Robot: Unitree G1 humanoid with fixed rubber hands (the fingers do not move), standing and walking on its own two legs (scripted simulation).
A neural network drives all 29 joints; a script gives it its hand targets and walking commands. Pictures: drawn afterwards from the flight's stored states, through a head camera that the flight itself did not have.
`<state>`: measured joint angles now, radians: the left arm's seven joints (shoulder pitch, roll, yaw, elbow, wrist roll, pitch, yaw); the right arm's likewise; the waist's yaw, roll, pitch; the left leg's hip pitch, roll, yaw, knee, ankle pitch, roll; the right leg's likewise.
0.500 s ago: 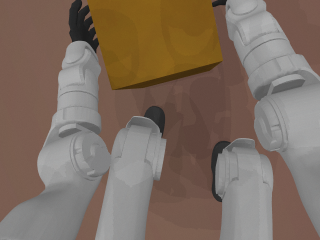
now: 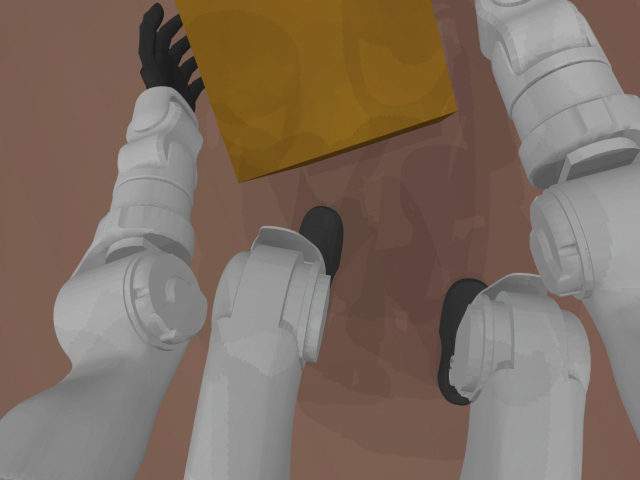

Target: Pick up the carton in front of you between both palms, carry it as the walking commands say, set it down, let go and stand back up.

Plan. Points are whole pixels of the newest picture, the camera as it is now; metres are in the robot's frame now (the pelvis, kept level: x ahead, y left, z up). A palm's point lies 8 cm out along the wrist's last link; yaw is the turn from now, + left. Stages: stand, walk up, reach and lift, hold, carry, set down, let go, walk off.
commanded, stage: set down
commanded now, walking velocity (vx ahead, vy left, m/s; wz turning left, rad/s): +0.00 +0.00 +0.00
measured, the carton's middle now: (333, 62) +0.50 +0.12 -0.26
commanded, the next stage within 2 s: let go in 1.22 s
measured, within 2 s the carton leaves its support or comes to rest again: neither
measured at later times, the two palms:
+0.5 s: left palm (91, 89) +0.43 +0.31 -0.10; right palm out of the picture +0.60 -0.03 -0.09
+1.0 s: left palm out of the picture +0.43 +0.31 +0.06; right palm out of the picture +0.61 -0.04 +0.06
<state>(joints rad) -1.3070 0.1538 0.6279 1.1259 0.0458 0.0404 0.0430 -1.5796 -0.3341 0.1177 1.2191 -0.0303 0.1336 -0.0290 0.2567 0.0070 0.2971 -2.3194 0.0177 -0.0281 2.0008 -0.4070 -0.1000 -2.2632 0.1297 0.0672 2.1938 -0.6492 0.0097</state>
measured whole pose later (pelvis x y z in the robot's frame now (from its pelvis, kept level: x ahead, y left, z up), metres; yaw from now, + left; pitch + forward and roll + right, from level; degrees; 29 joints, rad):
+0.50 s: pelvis -0.01 +0.02 +0.04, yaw +1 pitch +42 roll +2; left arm -1.12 0.13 0.38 0.75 -0.18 0.12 0.18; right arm -1.52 -0.44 0.09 1.08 0.05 0.22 -0.04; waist 0.25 -0.04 0.21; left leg -2.25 -0.01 -0.01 1.87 -0.36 -0.04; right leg -2.14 0.05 0.06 2.05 -0.64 0.02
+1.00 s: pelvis +0.02 +0.01 +0.15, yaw +1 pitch +48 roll +2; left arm -0.92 0.08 0.43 0.58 -0.10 0.22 0.13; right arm -1.35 -0.40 0.00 0.98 -0.03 0.28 0.03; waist 0.25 -0.06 -0.04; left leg -1.99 -0.01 -0.02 1.48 -0.33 -0.04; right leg -1.90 0.07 0.06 1.63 -0.57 0.02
